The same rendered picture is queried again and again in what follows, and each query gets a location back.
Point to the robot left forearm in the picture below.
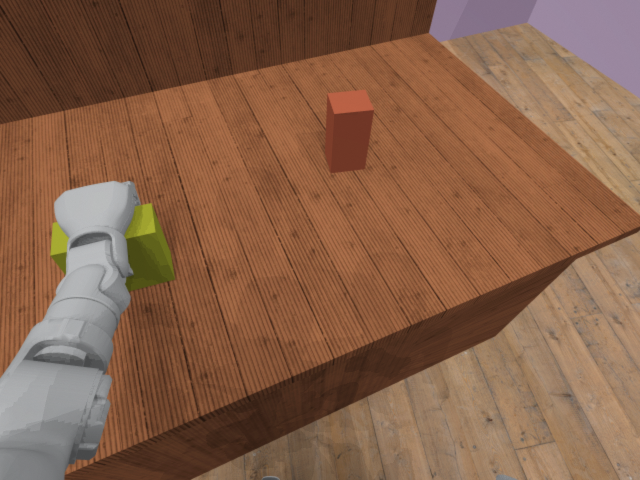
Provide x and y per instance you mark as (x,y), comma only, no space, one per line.
(81,320)

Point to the robot left hand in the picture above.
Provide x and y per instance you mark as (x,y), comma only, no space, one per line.
(109,204)

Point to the table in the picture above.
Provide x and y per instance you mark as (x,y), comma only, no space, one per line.
(297,291)

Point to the sponge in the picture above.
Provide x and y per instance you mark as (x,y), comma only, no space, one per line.
(148,253)

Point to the robot left upper arm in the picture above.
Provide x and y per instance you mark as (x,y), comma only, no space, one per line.
(50,416)

